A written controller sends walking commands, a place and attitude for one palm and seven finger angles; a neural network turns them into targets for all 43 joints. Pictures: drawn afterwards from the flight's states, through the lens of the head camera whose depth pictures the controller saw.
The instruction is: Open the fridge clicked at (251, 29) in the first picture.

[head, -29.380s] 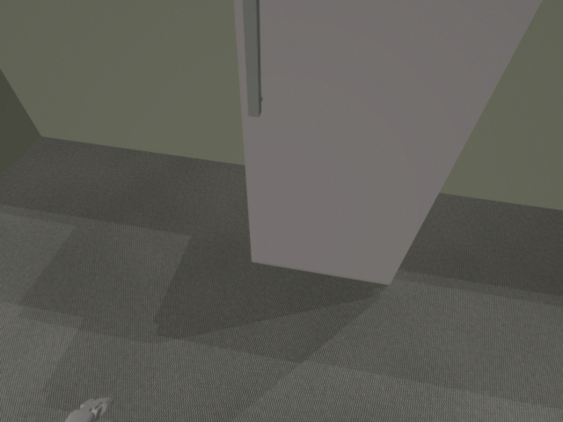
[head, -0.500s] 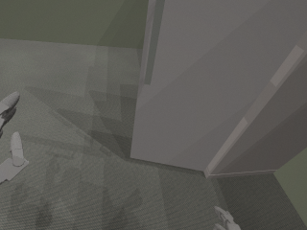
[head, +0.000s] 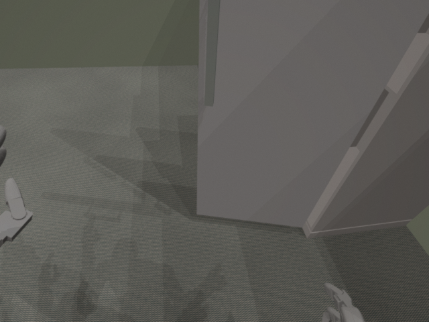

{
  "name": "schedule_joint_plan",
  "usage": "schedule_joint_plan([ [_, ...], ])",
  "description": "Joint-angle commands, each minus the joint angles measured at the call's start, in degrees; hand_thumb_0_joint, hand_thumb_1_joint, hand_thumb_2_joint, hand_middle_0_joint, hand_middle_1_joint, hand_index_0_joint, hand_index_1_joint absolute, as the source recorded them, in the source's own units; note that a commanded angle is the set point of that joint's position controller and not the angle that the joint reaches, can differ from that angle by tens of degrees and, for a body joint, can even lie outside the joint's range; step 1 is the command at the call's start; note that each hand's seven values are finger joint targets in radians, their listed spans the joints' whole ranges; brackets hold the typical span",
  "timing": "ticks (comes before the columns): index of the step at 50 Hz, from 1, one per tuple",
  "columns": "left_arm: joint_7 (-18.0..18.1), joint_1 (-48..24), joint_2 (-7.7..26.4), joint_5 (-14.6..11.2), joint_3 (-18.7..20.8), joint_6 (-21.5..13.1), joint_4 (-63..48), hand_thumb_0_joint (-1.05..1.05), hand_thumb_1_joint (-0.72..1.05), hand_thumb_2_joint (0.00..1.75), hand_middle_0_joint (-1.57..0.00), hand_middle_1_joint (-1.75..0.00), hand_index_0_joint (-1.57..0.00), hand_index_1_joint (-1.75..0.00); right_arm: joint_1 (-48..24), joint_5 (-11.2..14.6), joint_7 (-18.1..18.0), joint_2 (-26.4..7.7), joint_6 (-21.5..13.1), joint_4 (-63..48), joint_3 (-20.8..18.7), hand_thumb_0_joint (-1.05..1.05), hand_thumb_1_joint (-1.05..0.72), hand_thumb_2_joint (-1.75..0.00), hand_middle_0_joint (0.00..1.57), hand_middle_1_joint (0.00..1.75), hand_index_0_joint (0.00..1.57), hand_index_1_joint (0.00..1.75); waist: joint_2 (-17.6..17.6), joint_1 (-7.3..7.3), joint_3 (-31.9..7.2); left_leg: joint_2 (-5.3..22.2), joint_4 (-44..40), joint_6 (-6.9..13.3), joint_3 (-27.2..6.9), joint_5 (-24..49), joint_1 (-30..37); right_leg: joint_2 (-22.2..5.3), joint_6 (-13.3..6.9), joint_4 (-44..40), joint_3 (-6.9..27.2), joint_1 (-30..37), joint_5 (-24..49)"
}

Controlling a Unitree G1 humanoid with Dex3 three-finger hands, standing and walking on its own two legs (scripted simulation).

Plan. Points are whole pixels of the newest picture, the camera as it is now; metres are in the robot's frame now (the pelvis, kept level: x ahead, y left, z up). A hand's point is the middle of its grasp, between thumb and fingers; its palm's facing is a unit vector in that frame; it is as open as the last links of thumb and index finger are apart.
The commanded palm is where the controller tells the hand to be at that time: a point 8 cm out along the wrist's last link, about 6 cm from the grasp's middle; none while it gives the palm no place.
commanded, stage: let the arm hang, fingers relaxed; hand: left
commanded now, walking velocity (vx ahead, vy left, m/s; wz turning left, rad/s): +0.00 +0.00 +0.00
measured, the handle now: (212, 47) +0.72 +0.05 +0.20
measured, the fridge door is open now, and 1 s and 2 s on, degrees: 75 75 75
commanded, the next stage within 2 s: look to check the result in 1.12 s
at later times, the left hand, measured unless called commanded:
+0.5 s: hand out of the picture -0.06 +0.19 -0.18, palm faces +0.02 -0.99 -0.16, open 7.3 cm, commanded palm none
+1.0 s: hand out of the picture +0.05 +0.25 -0.14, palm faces +0.02 -0.94 -0.33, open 7.4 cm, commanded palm none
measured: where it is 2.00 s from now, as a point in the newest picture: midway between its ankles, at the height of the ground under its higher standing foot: outside the picture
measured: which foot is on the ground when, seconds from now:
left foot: down 0.00-1.00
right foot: down 0.00-1.00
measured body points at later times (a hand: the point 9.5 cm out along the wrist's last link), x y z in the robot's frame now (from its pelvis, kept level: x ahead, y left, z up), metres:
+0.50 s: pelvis -0.04 +0.00 +0.00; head -0.01 +0.03 +0.45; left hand -0.06 +0.24 -0.17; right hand -0.02 -0.27 -0.13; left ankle +0.02 +0.11 -0.73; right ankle -0.04 -0.08 -0.73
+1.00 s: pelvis -0.02 +0.01 +0.01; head -0.01 +0.00 +0.46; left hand +0.05 +0.30 -0.12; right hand +0.06 -0.26 -0.14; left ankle +0.02 +0.11 -0.73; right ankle -0.04 -0.08 -0.73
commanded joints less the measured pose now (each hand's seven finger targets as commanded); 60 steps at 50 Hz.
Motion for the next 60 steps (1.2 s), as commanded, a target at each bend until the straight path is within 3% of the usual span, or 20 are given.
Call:
schedule_joint_plan([
  [1,-6.02,-1.06,-1.28,1.71,-19.21,3.16,30.7,0.0,0.9,0.9,-0.2,-0.3,-0.2,-0.3,-9.85,2.41,4.68,-13.36,-6.09,1.12,-4.31,0.0,-0.9,-0.9,0.2,0.3,0.2,0.3,2.95,-1.63,-3.14,7.65,0.31,0.88,-7.65,34.56,3.74,-7.88,1.55,2.28,2.15,-4.18,28.64],
  [2,-8.14,-4.98,0.62,2.28,-16.76,9.14,32.32,0.0,0.9,0.9,-0.2,-0.3,-0.2,-0.3,-6.71,1.97,4.74,-17.16,-1.25,1.89,-5.1,0.0,-0.9,-0.9,0.2,0.3,0.2,0.3,3.5,-0.62,-5.78,8.96,-1.22,1.2,-8.11,32.36,3.4,-9.18,1.11,1.16,4.17,-3.89,23.38],
  [3,-8.85,-4.93,0.68,2.61,-16.42,10.91,32.14,0.0,0.9,0.9,-0.2,-0.3,-0.2,-0.3,-6.09,1.67,4.37,-16.42,0.48,0.97,-5.17,0.0,-0.9,-0.9,0.2,0.3,0.2,0.3,3.94,-0.32,-5.16,9.31,-1.52,1.87,-8.95,28.71,2.88,-7.97,1.07,2.33,3.37,-4.97,17.83],
  [5,-9.32,-8.28,1.78,2.91,-16.97,10.79,36.74,0.0,0.9,0.9,-0.2,-0.3,-0.2,-0.3,-6.28,0.87,4.27,-16.64,2.29,1.46,-4.41,0.0,-0.9,-0.9,0.2,0.3,0.2,0.3,2.56,0.41,-5.36,11.08,-4.17,5.0,-14.13,23.13,-2.43,-5.9,0.75,5.98,3.21,-3.76,8.49],
  [6,-9.36,-9.55,2.51,3.11,-17.63,10.62,39.41,0.0,0.9,0.9,-0.2,-0.3,-0.2,-0.3,-6.41,0.42,4.29,-16.65,2.65,1.78,-3.99,0.0,-0.9,-0.9,0.2,0.3,0.2,0.3,0.5,0.72,-6.32,10.65,-4.38,5.41,-15.68,24.45,-2.56,-5.43,0.4,5.89,4.25,-2.13,8.32],
  [9,-9.14,-12.27,4.88,3.25,-18.45,10.4,48.62,0.0,0.9,0.9,-0.2,-0.3,-0.2,-0.3,-7.0,-0.03,4.24,-17.17,3.57,3.66,-3.54,0.0,-0.9,-0.9,0.2,0.3,0.2,0.3,-6.97,0.92,-8.58,8.22,-3.54,4.37,-14.37,19.5,-4.06,-7.83,-0.81,1.75,6.41,3.14,11.78],
  [11,-9.03,-14.28,4.92,3.29,-19.43,10.58,54.88,0.0,0.9,0.9,-0.2,-0.3,-0.2,-0.3,-6.67,-0.16,4.35,-15.2,4.55,5.71,-3.03,0.0,-0.9,-0.9,0.2,0.3,0.2,0.3,-8.06,0.34,-7.54,4.12,-1.21,2.1,-10.37,12.04,-2.56,-11.67,-3.1,-2.4,8.45,0.31,9.85],
  [13,-8.76,-17.29,3.39,3.15,-20.63,11.11,60.02,0.0,0.9,0.9,-0.2,-0.3,-0.2,-0.3,-5.48,-0.69,4.41,-12.44,6.01,8.54,-2.51,0.0,-0.9,-0.9,0.2,0.3,0.2,0.3,-4.02,-1.06,-3.97,1.84,1.18,0.64,-7.08,5.14,0.98,-14.36,-5.01,-6.93,10.34,-6.57,2.44],
  [16,-8.4,-18.6,2.53,3.04,-21.68,11.47,66.3,0.0,0.9,0.9,-0.2,-0.3,-0.2,-0.3,-3.97,-0.9,4.47,-10.75,7.65,11.41,-2.1,0.0,-0.9,-0.9,0.2,0.3,0.2,0.3,3.34,-1.97,0.06,2.14,-0.1,0.55,-7.42,3.58,4.75,-13.04,-4.5,-10.06,9.84,-12.01,-4.61],
  [20,-8.52,-15.1,1.17,2.61,-21.82,11.38,75.11,0.0,0.9,0.9,-0.2,-0.3,-0.2,-0.3,-3.62,-0.83,3.99,-10.74,7.97,15.59,-2.16,0.0,-0.9,-0.9,0.2,0.3,0.2,0.3,11.59,-0.91,3.96,4.43,-8.73,1.55,-11.94,-4.44,-0.6,-9.5,-2.45,-10.61,8.42,-8.08,-8.28],
  [24,-8.65,-11.89,0.82,2.51,-21.28,11.02,81.35,0.0,0.9,0.9,-0.2,-0.3,-0.2,-0.3,-2.22,-0.68,3.41,-11.23,7.53,18.61,-2.67,0.0,-0.9,-0.9,0.2,0.3,0.2,0.3,11.83,0.16,2.17,4.89,-12.39,1.84,-12.85,-8.7,-2.75,-8.74,-2.53,-11.26,7.73,-1.82,-6.11],
  [29,-8.64,-12.07,0.46,2.57,-21.24,10.31,85.66,0.0,0.9,0.9,-0.2,-0.3,-0.2,-0.3,-0.62,-0.38,3.12,-11.82,7.03,21.52,-3.27,0.0,-0.9,-0.9,0.2,0.3,0.2,0.3,3.29,-0.24,1.83,4.85,-11.28,1.88,-11.18,-3.45,1.36,-9.64,-2.96,-14.01,7.5,-2.44,-4.8],
  [32,-8.51,-13.1,1.03,2.53,-21.36,10.07,87.06,0.0,0.9,0.9,-0.2,-0.3,-0.2,-0.3,-0.4,-0.25,3.15,-11.82,6.89,23.02,-3.24,0.0,-0.9,-0.9,0.2,0.3,0.2,0.3,1.77,-0.59,3.24,5.25,-11.23,1.79,-10.65,0.05,3.38,-9.97,-2.8,-15.0,7.24,-3.78,-3.61],
  [40,-8.37,-14.9,2.64,2.39,-21.59,10.1,88.6,0.0,0.9,0.9,-0.2,-0.3,-0.2,-0.3,-3.45,-0.29,3.5,-13.11,6.57,24.85,-2.87,0.0,-0.9,-0.9,0.2,0.3,0.2,0.3,1.81,0.11,5.32,6.15,-14.83,1.78,-11.37,1.97,3.59,-9.41,-1.66,-14.41,6.44,-2.15,-0.4],
  [48,-8.19,-18.08,3.82,2.31,-21.61,9.47,87.79,0.0,0.9,0.9,-0.2,-0.3,-0.2,-0.3,-6.65,-0.16,3.71,-13.74,5.74,25.45,-2.31,0.0,-0.9,-0.9,0.2,0.3,0.2,0.3,2.16,0.37,1.32,6.57,-14.25,1.49,-10.32,14.05,6.96,-10.26,-0.85,-13.48,6.22,2.71,11.19],
  [60,-8.02,-20.5,4.4,2.27,-21.27,9.33,87.04,0.0,0.9,0.9,-0.2,-0.3,-0.2,-0.3,-8.9,-0.07,3.46,-15.08,5.51,25.68,-2.05,0.0,-0.9,-0.9,0.2,0.3,0.2,0.3,3.51,0.13,-0.82,6.76,-13.92,0.97,-9.4,19.19,9.95,-10.69,-0.65,-14.15,6.35,5.77,17.5],
])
